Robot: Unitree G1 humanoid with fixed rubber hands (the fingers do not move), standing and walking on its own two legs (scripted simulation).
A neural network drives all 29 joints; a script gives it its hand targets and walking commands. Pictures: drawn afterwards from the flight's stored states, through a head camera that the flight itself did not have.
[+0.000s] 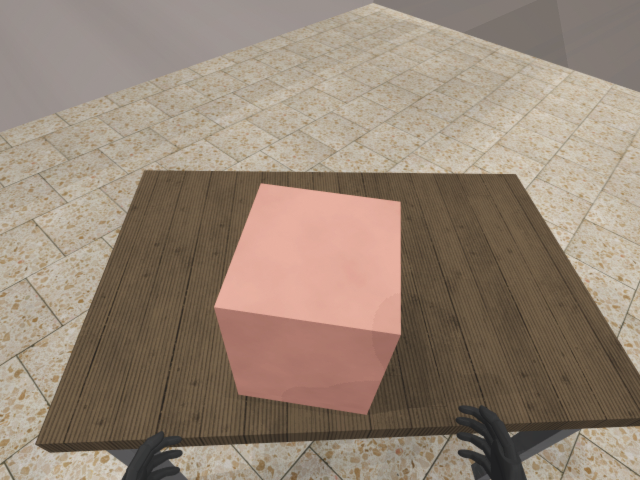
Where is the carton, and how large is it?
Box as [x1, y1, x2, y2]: [214, 183, 400, 414]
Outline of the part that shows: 261,183 214,306 238,394 366,414 400,335 400,202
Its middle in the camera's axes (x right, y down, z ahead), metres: -0.01 +0.09 +0.57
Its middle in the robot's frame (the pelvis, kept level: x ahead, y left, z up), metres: +0.36 +0.04 -0.01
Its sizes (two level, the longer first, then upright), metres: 0.210 0.200 0.250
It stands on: a table, 0.64 m high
